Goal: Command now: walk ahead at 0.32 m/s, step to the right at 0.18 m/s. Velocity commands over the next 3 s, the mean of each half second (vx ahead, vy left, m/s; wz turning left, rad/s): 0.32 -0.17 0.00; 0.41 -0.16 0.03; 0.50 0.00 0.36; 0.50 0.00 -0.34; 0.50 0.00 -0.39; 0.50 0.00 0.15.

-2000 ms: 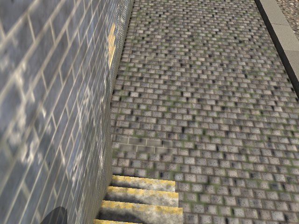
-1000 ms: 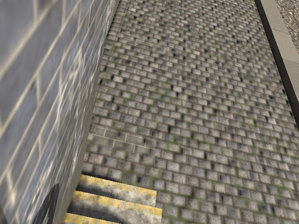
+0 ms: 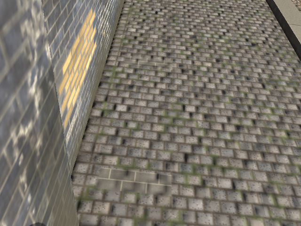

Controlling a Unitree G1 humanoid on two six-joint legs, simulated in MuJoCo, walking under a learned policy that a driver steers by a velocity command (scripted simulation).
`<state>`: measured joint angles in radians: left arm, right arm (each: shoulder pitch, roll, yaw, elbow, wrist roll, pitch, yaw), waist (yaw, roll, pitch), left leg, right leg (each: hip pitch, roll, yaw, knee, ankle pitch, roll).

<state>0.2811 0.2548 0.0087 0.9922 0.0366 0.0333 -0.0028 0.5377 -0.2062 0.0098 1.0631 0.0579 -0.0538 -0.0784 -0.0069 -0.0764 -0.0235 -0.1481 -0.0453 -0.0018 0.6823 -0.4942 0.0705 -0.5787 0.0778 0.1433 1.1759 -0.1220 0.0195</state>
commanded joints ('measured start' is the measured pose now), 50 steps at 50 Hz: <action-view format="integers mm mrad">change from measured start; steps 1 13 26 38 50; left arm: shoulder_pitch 84 436 78 21 678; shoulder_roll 41 221 88 -44 261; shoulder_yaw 1 78 13 6 46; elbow -2 7 23 3 151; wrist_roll -11 -41 -11 -3 7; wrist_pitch -5 -86 -45 39 -257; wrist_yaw -27 -58 -22 19 -22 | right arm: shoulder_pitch -83 128 -23 -118 -323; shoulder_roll -126 -88 -66 -122 -44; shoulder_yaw -9 -56 -74 -57 -100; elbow -96 -81 -69 -90 -247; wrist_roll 30 1 -81 -58 -200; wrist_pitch -47 -3 84 -16 -85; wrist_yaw -53 -23 0 -18 200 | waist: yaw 102 55 -79 51 157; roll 170 -79 -116 166 -2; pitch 90 -232 186 148 59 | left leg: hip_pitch -371 -1098 -147 -563 -1315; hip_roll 158 30 56 332 -149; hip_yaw -142 37 124 -315 -363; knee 71 1669 460 -88 1210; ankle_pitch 580 -545 403 80 -81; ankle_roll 60 6 -90 79 52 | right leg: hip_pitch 182 1178 -92 54 779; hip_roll -29 -512 -221 23 -299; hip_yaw -23 123 -37 -77 537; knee -209 -475 -668 293 -254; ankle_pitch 516 1361 -29 25 409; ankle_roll -5 -353 -202 -34 -326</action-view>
